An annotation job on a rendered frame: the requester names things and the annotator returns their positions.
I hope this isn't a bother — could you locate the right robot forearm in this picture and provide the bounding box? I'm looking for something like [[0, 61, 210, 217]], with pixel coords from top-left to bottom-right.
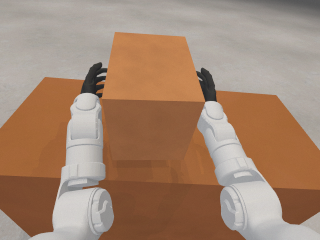
[[197, 101, 282, 215]]

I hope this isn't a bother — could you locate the left robot forearm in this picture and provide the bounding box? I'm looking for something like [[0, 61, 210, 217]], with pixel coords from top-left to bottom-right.
[[52, 93, 106, 227]]

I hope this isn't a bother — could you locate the robot right hand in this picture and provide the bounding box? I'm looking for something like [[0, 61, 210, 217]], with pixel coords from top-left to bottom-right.
[[196, 67, 217, 102]]

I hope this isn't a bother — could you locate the robot left hand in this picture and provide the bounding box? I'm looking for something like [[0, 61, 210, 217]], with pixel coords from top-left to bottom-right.
[[80, 62, 108, 98]]

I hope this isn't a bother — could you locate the right robot upper arm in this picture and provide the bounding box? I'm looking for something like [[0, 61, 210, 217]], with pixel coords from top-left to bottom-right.
[[220, 181, 320, 240]]

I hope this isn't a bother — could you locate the left robot upper arm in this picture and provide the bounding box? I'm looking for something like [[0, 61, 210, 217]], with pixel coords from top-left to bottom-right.
[[28, 187, 114, 240]]

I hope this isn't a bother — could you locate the carton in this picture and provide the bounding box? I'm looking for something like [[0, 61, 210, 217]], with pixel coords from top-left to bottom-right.
[[101, 32, 206, 161]]

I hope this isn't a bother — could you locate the pedestal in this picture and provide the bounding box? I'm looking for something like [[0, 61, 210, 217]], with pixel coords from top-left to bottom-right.
[[0, 77, 320, 240]]

